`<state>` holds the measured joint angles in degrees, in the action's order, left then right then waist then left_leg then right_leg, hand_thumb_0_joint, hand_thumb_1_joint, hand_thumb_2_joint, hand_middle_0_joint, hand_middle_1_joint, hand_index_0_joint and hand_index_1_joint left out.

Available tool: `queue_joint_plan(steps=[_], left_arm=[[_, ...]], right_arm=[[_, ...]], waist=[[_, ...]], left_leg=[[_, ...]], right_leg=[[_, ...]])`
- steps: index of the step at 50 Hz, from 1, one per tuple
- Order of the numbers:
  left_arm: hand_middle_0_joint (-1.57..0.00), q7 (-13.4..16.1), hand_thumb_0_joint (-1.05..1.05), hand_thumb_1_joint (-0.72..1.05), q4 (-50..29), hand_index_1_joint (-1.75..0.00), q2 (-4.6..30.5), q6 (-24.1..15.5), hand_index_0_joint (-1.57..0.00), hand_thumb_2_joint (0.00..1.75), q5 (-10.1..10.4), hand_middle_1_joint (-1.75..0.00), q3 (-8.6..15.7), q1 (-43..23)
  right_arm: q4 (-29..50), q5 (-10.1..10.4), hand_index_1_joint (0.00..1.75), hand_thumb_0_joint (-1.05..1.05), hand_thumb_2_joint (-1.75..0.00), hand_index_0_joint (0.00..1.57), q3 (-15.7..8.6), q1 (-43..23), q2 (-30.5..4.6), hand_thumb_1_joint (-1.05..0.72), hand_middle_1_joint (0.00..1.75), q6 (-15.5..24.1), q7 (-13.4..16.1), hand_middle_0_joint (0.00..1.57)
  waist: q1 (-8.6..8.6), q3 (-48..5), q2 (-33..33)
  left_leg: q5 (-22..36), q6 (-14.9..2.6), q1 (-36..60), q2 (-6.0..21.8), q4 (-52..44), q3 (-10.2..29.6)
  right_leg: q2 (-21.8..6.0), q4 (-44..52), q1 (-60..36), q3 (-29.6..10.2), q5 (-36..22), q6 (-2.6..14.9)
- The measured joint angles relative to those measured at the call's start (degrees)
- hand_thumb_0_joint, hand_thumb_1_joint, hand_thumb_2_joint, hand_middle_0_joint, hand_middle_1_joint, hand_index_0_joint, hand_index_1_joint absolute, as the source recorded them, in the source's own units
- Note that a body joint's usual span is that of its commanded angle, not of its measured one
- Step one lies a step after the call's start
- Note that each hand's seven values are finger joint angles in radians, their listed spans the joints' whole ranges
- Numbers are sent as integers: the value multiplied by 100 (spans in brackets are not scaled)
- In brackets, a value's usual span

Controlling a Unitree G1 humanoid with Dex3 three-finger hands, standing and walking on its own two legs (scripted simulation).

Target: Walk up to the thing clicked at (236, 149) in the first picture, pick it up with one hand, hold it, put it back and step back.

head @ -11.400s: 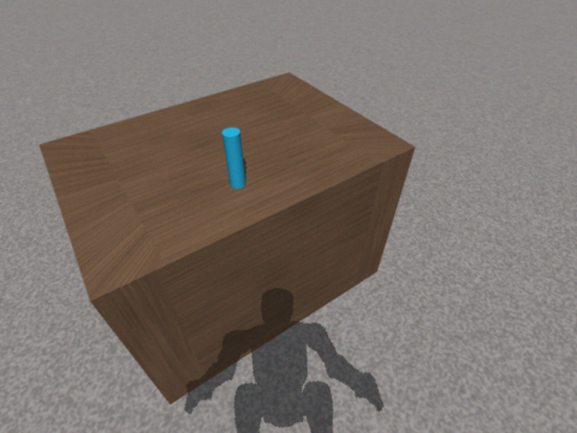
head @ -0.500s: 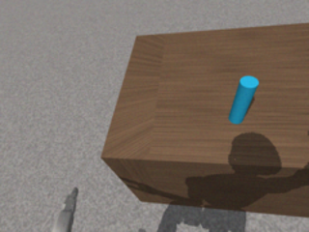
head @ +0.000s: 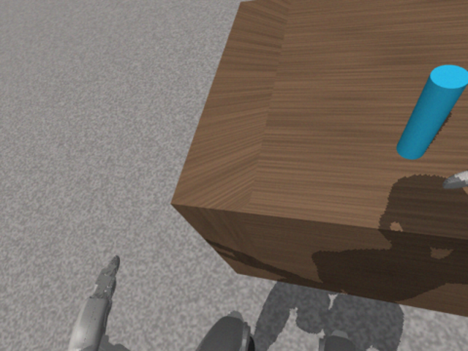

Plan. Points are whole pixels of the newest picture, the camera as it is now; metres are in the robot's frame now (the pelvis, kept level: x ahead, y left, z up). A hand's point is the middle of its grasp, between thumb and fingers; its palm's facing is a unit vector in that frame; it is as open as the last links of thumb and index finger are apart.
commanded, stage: close in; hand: right
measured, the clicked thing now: (426, 118) +0.52 -0.21 +0.06
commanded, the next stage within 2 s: rest palm in 0.46 s
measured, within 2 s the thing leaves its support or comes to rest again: leaves its support in 1.84 s
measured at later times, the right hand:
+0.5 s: hand (434, 139) +0.49 -0.22 +0.04, palm faces +0.16 +0.99 +0.03, open 17.3 cm
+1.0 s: hand (421, 127) +0.51 -0.21 +0.04, palm faces +0.19 +0.98 +0.01, open 16.0 cm
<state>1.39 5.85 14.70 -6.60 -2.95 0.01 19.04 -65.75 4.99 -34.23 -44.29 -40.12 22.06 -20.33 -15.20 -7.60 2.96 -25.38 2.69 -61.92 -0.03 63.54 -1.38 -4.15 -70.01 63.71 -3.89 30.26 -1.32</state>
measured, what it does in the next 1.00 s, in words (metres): stands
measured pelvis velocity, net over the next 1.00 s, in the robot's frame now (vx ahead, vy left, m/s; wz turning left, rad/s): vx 0.00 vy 0.01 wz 0.00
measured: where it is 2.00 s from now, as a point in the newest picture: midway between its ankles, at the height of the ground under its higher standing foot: outside the picture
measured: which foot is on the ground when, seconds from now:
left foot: down 0.00-1.00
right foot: down 0.00-1.00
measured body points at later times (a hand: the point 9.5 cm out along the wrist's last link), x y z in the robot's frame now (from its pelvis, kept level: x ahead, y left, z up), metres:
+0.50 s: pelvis +0.00 +0.00 +0.00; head +0.12 -0.05 +0.43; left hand +0.16 +0.27 +0.02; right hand +0.48 -0.28 +0.04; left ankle +0.04 +0.16 -0.64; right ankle +0.02 -0.12 -0.64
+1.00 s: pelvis +0.00 +0.01 -0.01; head +0.13 -0.04 +0.42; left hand +0.16 +0.27 +0.01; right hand +0.50 -0.26 +0.05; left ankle +0.04 +0.16 -0.64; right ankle +0.02 -0.12 -0.64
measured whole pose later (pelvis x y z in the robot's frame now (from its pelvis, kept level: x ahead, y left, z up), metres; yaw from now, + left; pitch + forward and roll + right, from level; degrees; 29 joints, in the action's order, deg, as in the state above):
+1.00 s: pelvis +0.00 +0.01 -0.01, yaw +0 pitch +23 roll +4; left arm -0.9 -2.7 13.6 -1.3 -3.7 2.2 22.0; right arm -65.2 0.1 -28.7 -47.9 -30.3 24.2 -4.7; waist -15.1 -8.0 0.7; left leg -26.4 2.3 -62.9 0.0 65.8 -1.2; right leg -4.0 -71.2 64.1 -3.9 30.8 -1.7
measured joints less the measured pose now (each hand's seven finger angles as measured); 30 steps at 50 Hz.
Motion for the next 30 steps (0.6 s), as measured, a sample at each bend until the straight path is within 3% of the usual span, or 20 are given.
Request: queue_joint_plan(steps=[2,5,9,11,14,30], left_arm=[[-6,-16,-1,-53,-56,-5,-6,22,-7,4,-16,-6,45,53],[-6,-43,-1,-53,-181,-5,-35,168,-7,4,-64,-6,37,118],[-6,-92,-1,-54,-182,-5,-110,257,-7,4,-49,-6,71,164],[-6,-104,-1,-54,-297,-5,-129,358,-7,4,-52,-6,33,156],[-6,-148,-1,-54,-415,-5,-138,329,-7,4,-16,-6,72,196],[-6,-190,-1,-53,-704,-5,-50,432,-7,4,-51,-6,289,338]], right_arm=[[-135,-5,4,-2,-4,5,85,-68,47,53,4,62,161,5],[221,-175,4,-2,-4,5,-2,4,256,53,4,-17,420,5],[57,-180,4,-2,-4,4,269,-8,419,54,4,21,607,5],[209,-248,4,-2,-4,4,239,53,549,54,4,-51,698,5],[32,-196,4,-2,-4,4,400,21,675,54,5,23,760,5],[335,-341,4,-2,-5,4,605,-41,1092,48,4,72,1262,5]], waist=[[-45,-9,-36],[-38,-82,-54],[-7,-134,-191],[24,-172,-215],[69,-189,-267],[115,-97,-191]], left_leg=[[-15,0,-58,-13,46,-16],[-17,-3,-108,-49,70,13],[-39,-3,2,-39,39,-28],[-34,4,26,-43,30,-2],[-49,4,104,-17,20,-11],[-53,-26,-23,9,159,19]], right_leg=[[-11,-68,70,-21,25,-2],[-49,-101,102,5,53,-8],[-37,-94,23,-35,71,-4],[-43,-73,-18,-7,71,3],[-16,-46,-93,-14,68,9],[13,-77,-22,8,17,-27]])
